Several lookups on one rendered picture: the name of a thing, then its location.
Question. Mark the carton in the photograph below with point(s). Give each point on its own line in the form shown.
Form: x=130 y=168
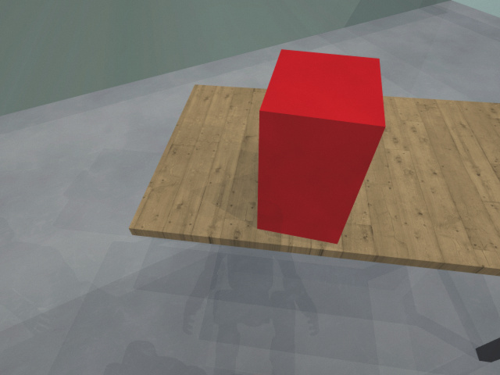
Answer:
x=320 y=123

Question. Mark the table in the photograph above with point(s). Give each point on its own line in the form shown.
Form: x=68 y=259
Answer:
x=430 y=198

